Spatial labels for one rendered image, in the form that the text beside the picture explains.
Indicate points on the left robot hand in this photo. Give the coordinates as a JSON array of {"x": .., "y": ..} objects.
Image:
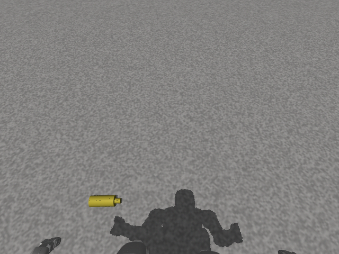
[{"x": 46, "y": 246}]

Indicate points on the bottle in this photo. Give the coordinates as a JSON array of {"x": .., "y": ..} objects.
[{"x": 103, "y": 201}]

